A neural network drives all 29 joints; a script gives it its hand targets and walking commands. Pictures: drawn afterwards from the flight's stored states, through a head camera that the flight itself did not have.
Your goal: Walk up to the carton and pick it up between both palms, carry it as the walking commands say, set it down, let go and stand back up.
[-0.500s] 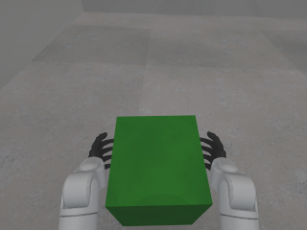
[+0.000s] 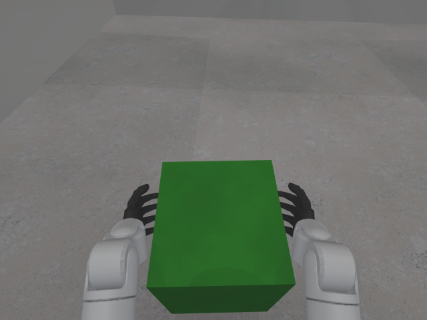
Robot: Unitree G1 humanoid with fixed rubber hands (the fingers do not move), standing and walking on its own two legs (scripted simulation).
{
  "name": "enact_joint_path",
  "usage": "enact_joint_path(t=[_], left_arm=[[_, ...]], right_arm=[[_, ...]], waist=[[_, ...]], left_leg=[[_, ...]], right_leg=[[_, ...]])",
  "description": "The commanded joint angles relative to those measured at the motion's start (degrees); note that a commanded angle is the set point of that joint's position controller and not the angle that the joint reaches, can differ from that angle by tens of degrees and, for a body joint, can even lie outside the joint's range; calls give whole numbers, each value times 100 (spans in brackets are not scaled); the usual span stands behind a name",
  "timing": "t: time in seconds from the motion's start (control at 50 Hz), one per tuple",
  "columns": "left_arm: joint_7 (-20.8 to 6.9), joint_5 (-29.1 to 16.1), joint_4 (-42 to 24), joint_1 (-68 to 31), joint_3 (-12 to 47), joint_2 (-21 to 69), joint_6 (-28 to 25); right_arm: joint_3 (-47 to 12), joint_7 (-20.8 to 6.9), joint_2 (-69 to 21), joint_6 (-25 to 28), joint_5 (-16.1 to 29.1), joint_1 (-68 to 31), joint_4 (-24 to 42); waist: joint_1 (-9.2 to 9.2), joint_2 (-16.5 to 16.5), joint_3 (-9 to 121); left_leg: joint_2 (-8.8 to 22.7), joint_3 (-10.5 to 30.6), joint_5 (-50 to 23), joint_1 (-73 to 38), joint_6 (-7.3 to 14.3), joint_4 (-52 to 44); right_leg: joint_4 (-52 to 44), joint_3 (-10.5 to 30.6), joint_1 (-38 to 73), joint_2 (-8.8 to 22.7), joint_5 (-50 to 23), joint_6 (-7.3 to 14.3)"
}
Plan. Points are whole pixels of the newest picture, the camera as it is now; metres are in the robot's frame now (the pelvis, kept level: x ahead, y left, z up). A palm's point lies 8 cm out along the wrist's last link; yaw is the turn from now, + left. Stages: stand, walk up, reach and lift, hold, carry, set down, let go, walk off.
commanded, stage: carry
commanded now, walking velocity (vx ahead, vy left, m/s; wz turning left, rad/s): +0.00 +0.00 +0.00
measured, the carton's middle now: (218, 241) +0.29 +0.00 +0.00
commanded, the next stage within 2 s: none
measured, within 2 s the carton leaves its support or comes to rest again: neither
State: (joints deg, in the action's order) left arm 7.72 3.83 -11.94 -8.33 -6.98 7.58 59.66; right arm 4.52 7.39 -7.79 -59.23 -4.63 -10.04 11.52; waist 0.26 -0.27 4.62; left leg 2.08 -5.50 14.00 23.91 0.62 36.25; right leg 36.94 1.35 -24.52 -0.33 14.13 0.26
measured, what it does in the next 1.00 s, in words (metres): walks ahead: left foot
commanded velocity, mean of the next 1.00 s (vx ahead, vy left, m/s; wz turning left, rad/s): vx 0.44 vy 0.00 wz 0.00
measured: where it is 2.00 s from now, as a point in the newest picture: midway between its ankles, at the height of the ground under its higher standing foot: (210, 221)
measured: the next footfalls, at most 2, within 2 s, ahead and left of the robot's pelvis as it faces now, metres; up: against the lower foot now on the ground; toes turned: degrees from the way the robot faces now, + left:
left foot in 0.78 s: +0.17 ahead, +0.11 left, +0.00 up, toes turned +7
right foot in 1.06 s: +0.35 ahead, -0.09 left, +0.00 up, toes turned -9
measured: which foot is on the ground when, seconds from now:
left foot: down 0.00-0.66, up 0.68-0.76, down 0.78-1.00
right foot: down 0.00-0.82, up 0.84-1.00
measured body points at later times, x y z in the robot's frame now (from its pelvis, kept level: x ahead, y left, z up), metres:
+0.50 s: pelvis +0.05 +0.00 +0.01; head +0.05 -0.01 +0.46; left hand +0.33 +0.15 +0.09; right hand +0.34 -0.14 +0.09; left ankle +0.05 +0.11 -0.72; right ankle +0.06 -0.12 -0.72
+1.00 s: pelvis +0.25 +0.02 +0.01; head +0.26 +0.03 +0.46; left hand +0.52 +0.16 +0.09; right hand +0.52 -0.13 +0.10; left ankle +0.13 +0.11 -0.72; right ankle +0.22 -0.10 -0.69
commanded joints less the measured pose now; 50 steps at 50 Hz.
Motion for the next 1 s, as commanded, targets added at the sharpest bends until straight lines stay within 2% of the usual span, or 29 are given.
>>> enact_joint_path(t=[0.0, 0.02, 0.04, 0.08, 0.12, 0.14, 0.16, 0.22, 0.26, 0.28, 0.3, 0.34, 0.38, 0.42, 0.44, 0.48, 0.5, 0.52, 0.58, 0.6, 0.62, 0.66, 0.72, 0.76, 0.78, 0.8, 0.82, 0.86, 0.98], left_arm=[[-710, -1488, -1366, -2520, 3460, 4570, -323], [-701, -1321, -951, -2640, 3211, 4312, -298], [-675, -1684, -1800, -2570, 3699, 4778, -191], [-686, -1026, -94, -2275, 2778, 3845, -191], [-693, -1509, -1327, -2675, 3454, 4535, -197], [-686, -1140, -486, -2399, 2979, 4006, -223], [-640, -1818, -2123, -2792, 3873, 4799, -107], [-538, -1768, -2076, -2321, 3780, 4614, 418], [-521, -1643, -1741, -1969, 3600, 4261, 652], [-564, -1152, -517, -1695, 2924, 3712, 591], [-604, -1082, -358, -1966, 2752, 3617, 444], [-593, -1770, -2047, -2511, 3613, 4547, 380], [-548, -1769, -1944, -2306, 3643, 4673, 512], [-504, -1710, -1869, -2139, 3616, 4547, 627], [-516, -1202, -769, -1971, 2910, 3829, 470], [-510, -1801, -2375, -2385, 3858, 4816, 472], [-500, -1705, -2142, -2344, 3735, 4626, 542], [-526, -1689, -2042, -2036, 3741, 4675, 624], [-508, -1884, -2170, -1864, 3909, 4723, 782], [-508, -1972, -2404, -2109, 3988, 4782, 749], [-497, -1940, -2242, -1876, 3885, 4701, 761], [-470, -1935, -2269, -1708, 3844, 4639, 781], [-443, -1864, -2360, -1572, 3930, 4760, 826], [-457, -1893, -2558, -1838, 3997, 4935, 775], [-430, -1804, -2469, -1649, 3904, 4804, 790], [-402, -1794, -2446, -1890, 3996, 4710, 838], [-434, -1846, -2627, -2000, 4174, 4695, 855], [-472, -1864, -2424, -1960, 4077, 4830, 850], [-426, -1829, -2400, -1785, 4101, 4759, 881]], right_arm=[[-3231, -583, -4747, 267, 1336, -2161, 1115], [-2982, -590, -4551, 231, 1194, -2188, 565], [-3505, -557, -4988, 150, 1574, -2241, 1570], [-2616, -561, -4101, 144, 919, -1976, -133], [-3223, -565, -4765, 144, 1357, -2270, 1025], [-2782, -582, -4254, 188, 1079, -2131, 240], [-3603, -535, -5105, 66, 1721, -2410, 1695], [-3441, -359, -4716, -408, 1635, -2057, 1972], [-3126, -295, -4346, -639, 1373, -1466, 1475], [-2571, -327, -3800, -575, 940, -1347, 375], [-2489, -367, -3787, -456, 839, -1650, 151], [-3439, -381, -4768, -417, 1551, -2208, 1760], [-3492, -322, -4826, -500, 1622, -2203, 1975], [-3261, -295, -4690, -649, 1453, -1656, 1530], [-2641, -328, -4095, -503, 1051, -1548, 354], [-3479, -344, -4878, -460, 1742, -2045, 2102], [-3334, -327, -4701, -536, 1630, -1763, 1770], [-3363, -324, -4682, -573, 1619, -1696, 1954], [-3297, -236, -4651, -701, 1454, -1303, 1991], [-3362, -260, -4804, -690, 1541, -1464, 2078], [-3393, -258, -4731, -727, 1541, -1453, 2094], [-3459, -230, -4694, -780, 1591, -1419, 2218], [-3489, -289, -4704, -811, 1674, -1147, 2297], [-3623, -355, -4924, -742, 1834, -1389, 2619], [-3609, -352, -4902, -768, 1847, -1261, 2493], [-3427, -335, -4637, -789, 1740, -1234, 2304], [-3297, -325, -4487, -772, 1649, -932, 2152], [-3395, -391, -4629, -776, 1751, -1366, 2430], [-3332, -408, -4472, -823, 1667, -1311, 2360]], waist=[[-57, 258, 1383], [-51, 181, 1331], [-51, 211, 1335], [-48, 463, 1321], [-48, 305, 1212], [-70, 97, 1261], [-69, 97, 1177], [-40, -207, 1259], [-47, -468, 1256], [-98, -539, 1171], [-149, 13, 1084], [-180, 1187, 1215], [-162, 1623, 1230], [-99, 1065, 1372], [-60, 942, 1605], [51, -300, 1694], [71, -832, 1594], [27, -733, 1410], [-47, -763, 1702], [-76, -379, 1852], [-123, 565, 1900], [-221, 1961, 1645], [-254, 1208, 1511], [9, 1129, 1904], [105, 640, 2176], [201, -590, 2042], [107, -2185, 1581], [152, -895, 1091], [91, -1150, 506]], left_leg=[[558, 723, 347, -813, 57, -876], [597, 739, 320, -811, 69, -920], [547, 680, 407, -784, 45, -858], [558, 695, 390, -731, 65, -868], [557, 670, 422, -757, 22, -881], [544, 720, 1094, -798, 73, -950], [495, 735, 1874, -703, 99, -944], [803, 1072, 2756, -1006, 216, -1591], [1094, 1368, 2959, -1200, 333, -1866], [1154, 1337, 3043, -1022, 356, -1858], [1010, 1083, 2925, -656, 258, -1509], [174, 87, 1571, -242, -144, 26], [-170, -235, 1203, 164, -213, 304], [-195, -318, 1118, -652, -85, -645], [-49, -237, 949, -1398, -58, -1065], [875, 1199, 1423, -2513, 238, -1759], [1436, 1927, 1803, -2834, 510, -1974], [1734, 2064, 1661, -2990, 701, -1885], [1264, 1015, -685, -2578, 523, -992], [1039, 666, -836, -1981, 325, -378], [576, 33, -751, -872, 44, 554], [-154, -405, 1579, 1524, -259, 1098], [-99, -301, 1621, 1911, -175, 68], [-144, -527, 207, -325, -175, -1303], [2, -265, -137, -2241, -5, -1552], [975, 1153, -1103, -3670, 233, -1639], [2088, 2589, -3546, -4497, 736, -1562], [2258, 2334, -3337, -4111, 1046, -1559], [1538, 756, -2861, -3194, 757, -1783]], right_leg=[[-1062, 580, 276, 594, -328, 214], [-1069, 610, 280, 586, -474, 209], [-1141, 628, 260, 605, -354, 205], [-1121, 682, 228, 608, -303, 193], [-1167, 659, 136, 623, -193, 218], [-1141, 613, 52, 518, 584, 222], [-1222, 645, -142, 486, 1607, 247], [-1009, 203, -296, 278, 1851, 10], [-682, -166, -216, 129, 1396, -34], [-645, -207, -45, 130, 1361, 2], [-1116, 75, 264, 314, 1701, 63], [-2334, 1518, 814, 1039, 2252, 310], [-2596, 1997, 1250, 1466, 2330, 597], [-2238, 1371, 1063, 1208, 1735, 600], [-1921, 899, 887, 953, 1207, 449], [-613, 32, -159, 403, 699, 92], [-77, -295, -700, 200, 689, 30], [-47, -472, -1061, 162, 703, 28], [-1012, -385, 260, 278, 575, 129], [-1168, 19, 1113, 465, 207, 253], [-1392, 859, 2197, 950, -884, 415], [-1432, 2145, 3910, 1853, -2989, 922], [-1229, 1640, 4516, 1755, -3971, 981], [-561, 500, 3187, 1244, -3800, 488], [206, -138, 1723, 831, -3695, 139], [1393, -608, -146, 422, -1978, -69], [2362, -1043, -2097, -157, 1345, -204], [2222, -528, -2386, 221, 1814, -74], [16, -1248, -1259, 90, 645, -76]])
